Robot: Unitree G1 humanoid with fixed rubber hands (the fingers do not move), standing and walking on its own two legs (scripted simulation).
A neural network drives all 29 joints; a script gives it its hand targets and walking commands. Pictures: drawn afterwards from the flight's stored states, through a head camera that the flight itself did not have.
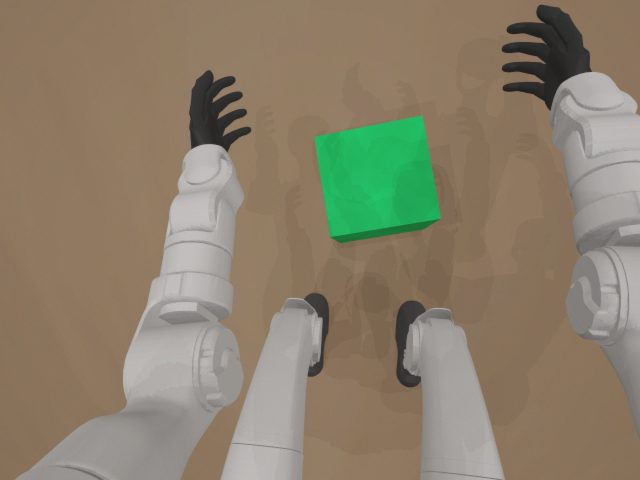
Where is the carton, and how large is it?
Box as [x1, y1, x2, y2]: [314, 116, 440, 242]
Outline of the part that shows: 422,116 314,137 329,232 331,237 339,242 422,229 440,218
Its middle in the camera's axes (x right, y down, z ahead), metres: +0.12 -0.11 +0.85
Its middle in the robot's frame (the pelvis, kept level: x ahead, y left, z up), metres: +0.49 +0.00 -0.51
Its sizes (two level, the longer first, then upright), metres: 0.210 0.200 0.250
